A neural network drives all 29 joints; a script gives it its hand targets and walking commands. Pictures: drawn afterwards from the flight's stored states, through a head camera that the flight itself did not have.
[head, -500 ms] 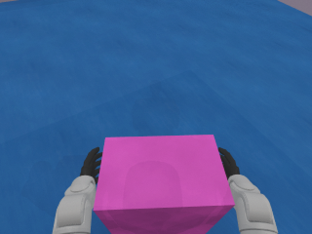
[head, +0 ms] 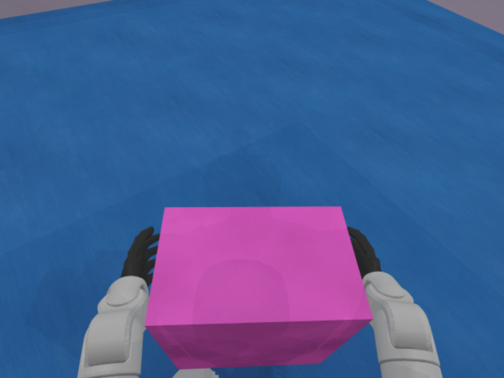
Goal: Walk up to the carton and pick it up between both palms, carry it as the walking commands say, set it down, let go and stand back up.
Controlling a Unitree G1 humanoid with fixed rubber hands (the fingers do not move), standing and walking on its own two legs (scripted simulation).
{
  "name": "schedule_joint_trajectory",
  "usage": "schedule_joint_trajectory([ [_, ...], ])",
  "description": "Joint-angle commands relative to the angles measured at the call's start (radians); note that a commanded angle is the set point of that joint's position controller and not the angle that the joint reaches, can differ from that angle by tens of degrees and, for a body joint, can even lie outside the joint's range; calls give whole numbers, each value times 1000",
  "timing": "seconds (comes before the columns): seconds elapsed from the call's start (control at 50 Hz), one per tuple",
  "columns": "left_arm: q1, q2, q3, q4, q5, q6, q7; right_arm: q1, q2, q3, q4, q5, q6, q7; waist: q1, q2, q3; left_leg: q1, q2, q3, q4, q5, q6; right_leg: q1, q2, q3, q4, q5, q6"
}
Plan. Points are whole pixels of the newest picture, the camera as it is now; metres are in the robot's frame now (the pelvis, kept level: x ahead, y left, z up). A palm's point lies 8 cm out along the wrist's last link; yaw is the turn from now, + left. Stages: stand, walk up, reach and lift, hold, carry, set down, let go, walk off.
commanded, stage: carry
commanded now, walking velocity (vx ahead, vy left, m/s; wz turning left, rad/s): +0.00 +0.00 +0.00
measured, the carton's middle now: (251, 295) +0.26 +0.02 -0.04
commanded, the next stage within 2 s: none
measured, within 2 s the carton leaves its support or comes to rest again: neither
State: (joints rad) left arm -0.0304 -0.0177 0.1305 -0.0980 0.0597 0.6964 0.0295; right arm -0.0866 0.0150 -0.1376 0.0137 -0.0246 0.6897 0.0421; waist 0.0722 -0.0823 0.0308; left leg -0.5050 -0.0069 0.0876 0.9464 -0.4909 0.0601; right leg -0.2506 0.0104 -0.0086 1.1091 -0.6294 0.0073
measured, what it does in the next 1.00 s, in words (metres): walks ahead: right foot, then left foot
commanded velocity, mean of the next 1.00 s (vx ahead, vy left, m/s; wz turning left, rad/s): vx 0.00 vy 0.00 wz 0.00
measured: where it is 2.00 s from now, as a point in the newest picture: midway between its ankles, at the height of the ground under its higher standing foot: (263, 177)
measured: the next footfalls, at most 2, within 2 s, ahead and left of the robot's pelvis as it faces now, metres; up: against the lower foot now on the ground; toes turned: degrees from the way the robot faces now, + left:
right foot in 0.26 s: +0.37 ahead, -0.04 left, +0.00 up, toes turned -1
left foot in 0.52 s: +0.45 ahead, +0.13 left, +0.00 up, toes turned +4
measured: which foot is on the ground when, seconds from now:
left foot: down 0.00-0.26, up 0.28-0.50, down 0.52-1.00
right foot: up 0.00-0.24, down 0.26-0.58, up 0.60-0.70, down 0.72-0.94, up 0.96-1.00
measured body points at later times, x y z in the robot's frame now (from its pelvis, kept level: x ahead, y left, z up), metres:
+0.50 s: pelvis +0.35 +0.01 +0.03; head +0.40 +0.04 +0.48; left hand +0.60 +0.22 +0.03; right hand +0.64 -0.13 +0.04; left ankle +0.36 +0.12 -0.66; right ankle +0.33 -0.03 -0.68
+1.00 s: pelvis +0.56 +0.02 +0.02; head +0.57 +0.01 +0.47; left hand +0.83 +0.20 +0.03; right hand +0.83 -0.16 +0.02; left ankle +0.45 +0.13 -0.68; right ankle +0.46 -0.07 -0.65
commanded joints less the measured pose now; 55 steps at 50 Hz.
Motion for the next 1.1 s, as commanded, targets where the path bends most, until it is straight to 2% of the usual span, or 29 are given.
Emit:
schedule_joint_trajectory([
  [0.0,-453,-676,-620,5,-151,-63,-207,-238,623,453,-68,-39,-93,105,-135,489,-415,922,298,-575,-341,1989,292,-646,152,57,480,-145,-16],
  [0.06,-473,-721,-568,61,-147,-112,-218,-391,638,564,-174,38,-124,106,-132,220,-247,974,281,-552,-304,1656,220,-995,109,73,552,-329,-44],
  [0.12,-381,-790,-591,16,-145,-126,-197,-507,665,701,-372,138,-130,119,-94,57,-345,993,198,-426,-347,1523,112,-877,44,-56,147,-111,-50],
  [0.16,-361,-796,-633,-150,-197,-93,-174,-554,666,778,-548,218,-106,109,-56,14,-430,749,137,-215,-358,1329,48,-405,54,-108,-381,332,-25],
  [0.2,-228,-726,-606,-197,-169,-13,-150,-348,618,741,-499,198,-24,87,-25,82,-509,495,117,-99,-132,1386,-16,103,88,-117,-630,684,-26],
  [0.22,-121,-647,-514,-62,-85,10,-151,-211,585,664,-313,125,6,90,-6,19,-589,371,57,-25,116,1192,-60,327,7,-60,-603,1157,-85],
  [0.24,-231,-576,-520,-227,-133,17,-154,-211,548,668,-376,134,12,87,-30,-211,-648,72,-82,17,476,223,-117,600,-279,262,-480,2075,-240],
  [0.26,-209,-557,-470,-121,-62,18,-151,-193,556,611,-263,85,25,105,-48,-226,-680,8,-127,-84,548,-150,-84,656,-362,393,-482,2398,-343],
  [0.34,-377,-661,-555,-133,-68,-6,-170,-452,658,634,-281,156,-24,152,-31,-4,-321,-186,-20,-177,385,-155,-70,369,-318,370,-573,1642,-308],
  [0.4,-545,-711,-626,-212,-142,-27,-180,-488,659,600,-296,156,-49,144,-55,116,-303,-91,19,-169,61,-96,-52,249,-320,289,-566,1581,-283],
  [0.46,-547,-701,-696,-359,-236,51,-154,-410,656,601,-418,193,30,108,-80,94,-473,187,15,-73,-311,115,-23,197,-263,122,-522,1511,-200],
  [0.5,-436,-650,-651,-251,-191,92,-149,-272,620,526,-284,78,70,93,-90,120,-601,464,45,-104,-458,650,37,106,-163,20,-394,1248,-97],
  [0.54,-428,-617,-627,-121,-140,78,-168,-173,586,452,-132,-15,50,102,-94,326,-637,685,323,-406,-387,1571,207,-116,29,-9,-182,432,16],
  [0.58,-471,-660,-681,-181,-219,50,-195,-273,632,526,-258,30,21,96,-94,355,-529,727,325,-382,-329,1701,224,-242,28,54,-242,79,-25],
  [0.64,-489,-670,-579,-7,-162,-12,-208,-410,623,518,-211,6,-35,96,-68,283,-447,769,266,-281,-290,1654,130,-356,18,7,-384,115,-18],
  [0.68,-528,-714,-575,-4,-156,-34,-204,-450,664,568,-221,36,-51,104,-53,167,-467,566,212,-166,-243,1500,69,-86,-2,-20,-596,423,-21],
  [0.7,-508,-734,-550,61,-132,-39,-204,-484,652,580,-232,40,-61,110,-56,59,-486,363,164,-116,-208,1197,28,127,-44,-1,-536,850,-36],
  [0.74,-434,-776,-547,103,-116,-49,-206,-537,658,624,-271,64,-78,119,-51,-261,-466,-86,24,-17,-68,143,-58,520,-224,142,-444,1875,-119],
  [0.76,-417,-780,-527,120,-101,-52,-204,-626,658,657,-337,105,-81,125,-48,-310,-424,-163,26,-10,-130,-123,-59,547,-289,209,-444,1991,-156],
  [0.82,-417,-766,-524,103,-65,-33,-185,-618,697,669,-280,148,-66,139,-58,-136,-378,74,-13,21,-338,177,-49,356,-202,100,-419,1858,-82],
  [0.86,-397,-711,-527,16,-56,-27,-177,-510,694,617,-170,128,-44,155,-49,62,-488,487,85,-71,-275,948,0,45,-140,24,-222,1433,-13],
  [0.9,-518,-709,-586,-77,-100,-34,-191,-391,717,569,-91,101,-55,152,-79,351,-439,730,217,-251,-240,1756,150,-296,11,-59,7,662,43],
  [0.92,-541,-741,-606,-75,-108,-43,-196,-401,731,561,-85,91,-63,148,-83,427,-362,871,252,-316,-261,1948,164,-532,68,-89,-57,55,30],
  [0.96,-610,-725,-589,-6,-96,-77,-202,-492,724,571,-90,73,-77,136,-103,312,-287,898,260,-314,-281,1858,124,-643,35,-75,-261,-148,-24],
  [1.0,-595,-782,-621,-22,-121,-88,-209,-526,717,603,-162,68,-88,124,-44,167,-358,529,176,-96,-30,1659,15,-114,66,-113,-669,273,-35],
  [1.02,-565,-795,-618,2,-118,-83,-212,-596,695,644,-210,96,-96,119,-22,-30,-455,165,121,-10,208,940,-63,328,-88,29,-617,1184,-85],
  [1.04,-533,-787,-617,-28,-159,-72,-204,-634,721,702,-304,155,-84,117,-37,-277,-472,-141,-14,12,349,-132,-107,577,-314,229,-471,2204,-189],
  [1.06,-415,-779,-570,-13,-138,-49,-207,-644,710,701,-359,157,-70,117,-49,-226,-477,-84,3,-95,292,-151,-63,524,-344,283,-502,2228,-229],
  [1.08,-389,-811,-550,75,-109,-46,-207,-712,701,706,-364,176,-72,132,-43,-171,-412,-93,17,-119,160,-153,-51,456,-337,336,-519,1987,-244],
])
